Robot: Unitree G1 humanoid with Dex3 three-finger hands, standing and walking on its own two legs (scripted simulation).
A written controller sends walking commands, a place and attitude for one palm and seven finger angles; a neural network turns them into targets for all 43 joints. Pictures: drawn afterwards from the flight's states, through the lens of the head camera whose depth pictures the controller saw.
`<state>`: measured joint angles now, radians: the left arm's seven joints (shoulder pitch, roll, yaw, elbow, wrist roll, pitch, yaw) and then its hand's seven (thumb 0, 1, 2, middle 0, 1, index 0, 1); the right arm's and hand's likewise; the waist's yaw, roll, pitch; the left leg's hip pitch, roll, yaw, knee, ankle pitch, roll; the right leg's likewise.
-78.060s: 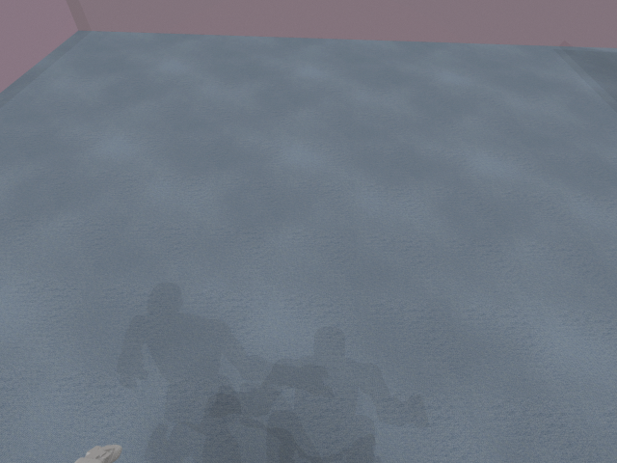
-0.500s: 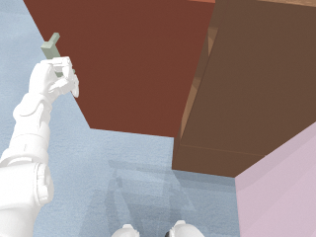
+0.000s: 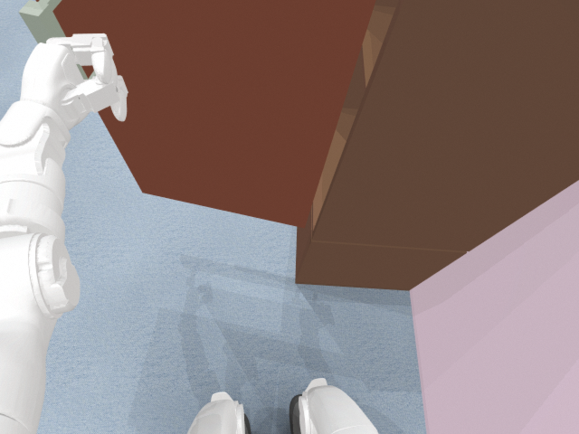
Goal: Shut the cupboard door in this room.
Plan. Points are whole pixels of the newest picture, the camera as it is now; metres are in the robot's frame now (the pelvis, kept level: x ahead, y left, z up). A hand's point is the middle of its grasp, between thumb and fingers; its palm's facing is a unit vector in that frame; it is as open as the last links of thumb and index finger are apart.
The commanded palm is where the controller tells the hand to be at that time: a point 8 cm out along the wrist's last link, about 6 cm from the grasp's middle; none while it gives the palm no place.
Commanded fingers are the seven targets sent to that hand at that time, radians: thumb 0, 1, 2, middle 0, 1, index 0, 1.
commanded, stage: push the door shut along its arc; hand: left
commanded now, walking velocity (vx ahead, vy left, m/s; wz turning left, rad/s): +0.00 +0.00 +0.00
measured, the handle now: (71, 49) +0.60 +0.22 +0.12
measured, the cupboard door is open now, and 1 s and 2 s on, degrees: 81 68 68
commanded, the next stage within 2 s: pull the fist back off the door in 0.78 s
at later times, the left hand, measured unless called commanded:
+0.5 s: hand (144, 59) +0.58 +0.13 +0.12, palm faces -0.33 -0.95 +0.02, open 3.0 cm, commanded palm +0.60 +0.17 +0.12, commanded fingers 0.00 0.90 0.90 -1.30 -1.50 -1.30 -1.50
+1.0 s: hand (164, 35) +0.62 +0.11 +0.12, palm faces -0.06 -0.99 +0.13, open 3.3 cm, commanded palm +0.60 +0.12 +0.12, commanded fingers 0.00 0.90 0.90 -1.30 -1.50 -1.30 -1.50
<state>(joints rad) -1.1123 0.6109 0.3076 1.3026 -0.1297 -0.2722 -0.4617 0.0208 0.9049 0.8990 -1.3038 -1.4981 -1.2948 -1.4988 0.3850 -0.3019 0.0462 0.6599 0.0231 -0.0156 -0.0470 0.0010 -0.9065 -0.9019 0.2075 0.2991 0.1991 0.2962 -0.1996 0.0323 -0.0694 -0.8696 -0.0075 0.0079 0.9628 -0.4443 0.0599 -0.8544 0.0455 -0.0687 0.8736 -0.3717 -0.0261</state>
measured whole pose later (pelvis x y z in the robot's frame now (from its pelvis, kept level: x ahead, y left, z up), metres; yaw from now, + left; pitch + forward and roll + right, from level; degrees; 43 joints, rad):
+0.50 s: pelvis +0.02 +0.01 -0.01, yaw -2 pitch +24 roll -4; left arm -1.25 0.68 0.32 1.34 -0.07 -0.21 -0.51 0.01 0.89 0.90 -1.30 -1.50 -1.30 -1.50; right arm 0.44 -0.29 0.05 0.66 0.00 0.01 -0.05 0.00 -0.91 -0.90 0.21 0.30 0.20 0.30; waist -0.26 0.05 -0.07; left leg -0.94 0.01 0.02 1.00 -0.49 0.07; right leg -0.93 0.06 -0.06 0.90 -0.40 -0.02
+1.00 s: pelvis +0.02 +0.00 -0.02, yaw +0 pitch +28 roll -5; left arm -1.40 0.55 0.35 1.35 -0.07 -0.13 -0.16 0.04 0.93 0.95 -1.30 -1.50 -1.30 -1.50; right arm 0.43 -0.28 0.03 0.67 -0.06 -0.03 0.01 0.00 -0.91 -0.90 0.21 0.30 0.20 0.30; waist -0.26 0.07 -0.09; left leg -1.04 0.00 -0.02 1.06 -0.50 0.05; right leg -1.01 0.06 -0.10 0.94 -0.42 -0.03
